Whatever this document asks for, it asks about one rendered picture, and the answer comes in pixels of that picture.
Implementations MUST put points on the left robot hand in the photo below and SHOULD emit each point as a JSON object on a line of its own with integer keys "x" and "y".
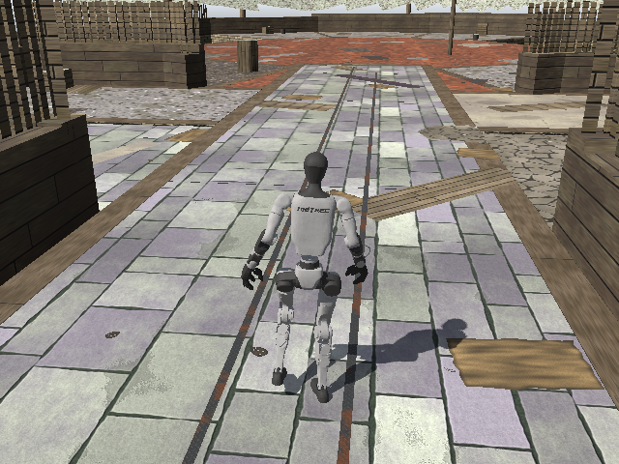
{"x": 246, "y": 275}

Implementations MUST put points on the robot right forearm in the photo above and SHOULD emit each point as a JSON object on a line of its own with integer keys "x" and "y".
{"x": 358, "y": 254}

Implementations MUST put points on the left robot upper arm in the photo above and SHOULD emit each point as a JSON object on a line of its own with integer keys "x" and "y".
{"x": 283, "y": 201}

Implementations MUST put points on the right robot upper arm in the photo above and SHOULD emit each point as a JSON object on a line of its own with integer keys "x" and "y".
{"x": 343, "y": 205}

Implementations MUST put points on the robot left thigh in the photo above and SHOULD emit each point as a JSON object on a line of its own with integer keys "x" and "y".
{"x": 285, "y": 281}

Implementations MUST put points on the robot thigh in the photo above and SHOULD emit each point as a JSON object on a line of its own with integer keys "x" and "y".
{"x": 327, "y": 297}
{"x": 285, "y": 281}

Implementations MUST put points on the robot left forearm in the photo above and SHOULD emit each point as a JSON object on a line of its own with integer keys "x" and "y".
{"x": 257, "y": 252}

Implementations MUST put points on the robot right thigh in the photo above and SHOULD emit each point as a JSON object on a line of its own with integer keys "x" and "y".
{"x": 327, "y": 297}

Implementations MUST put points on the right robot hand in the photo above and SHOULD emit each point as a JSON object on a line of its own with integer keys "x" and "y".
{"x": 354, "y": 270}

